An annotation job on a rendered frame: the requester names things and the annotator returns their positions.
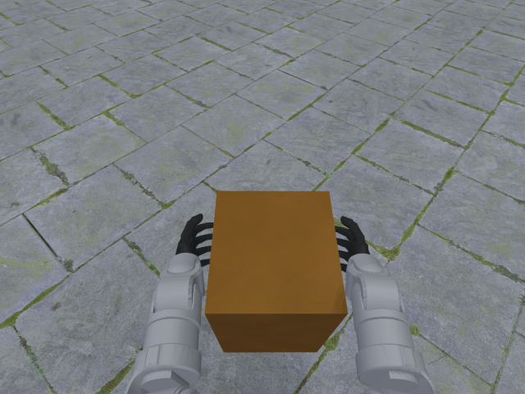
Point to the right robot hand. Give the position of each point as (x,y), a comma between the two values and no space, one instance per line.
(356,243)

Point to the left robot forearm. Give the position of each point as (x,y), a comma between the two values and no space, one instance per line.
(170,356)

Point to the left robot hand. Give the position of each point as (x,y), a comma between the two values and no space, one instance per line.
(188,240)

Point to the right robot forearm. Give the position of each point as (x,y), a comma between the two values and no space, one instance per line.
(386,354)

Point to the carton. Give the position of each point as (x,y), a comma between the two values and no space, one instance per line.
(274,282)

